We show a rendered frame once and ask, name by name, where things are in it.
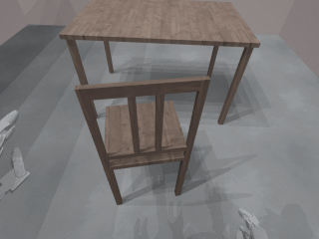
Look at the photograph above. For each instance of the chair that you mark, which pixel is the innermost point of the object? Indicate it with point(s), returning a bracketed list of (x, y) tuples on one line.
[(143, 134)]

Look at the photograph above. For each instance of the robot left hand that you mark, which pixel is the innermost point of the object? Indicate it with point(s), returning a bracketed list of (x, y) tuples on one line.
[(15, 177)]

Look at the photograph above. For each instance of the table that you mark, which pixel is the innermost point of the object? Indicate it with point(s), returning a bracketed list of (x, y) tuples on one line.
[(178, 22)]

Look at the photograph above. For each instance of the robot right hand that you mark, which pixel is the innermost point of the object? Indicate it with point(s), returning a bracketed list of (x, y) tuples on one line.
[(252, 223)]

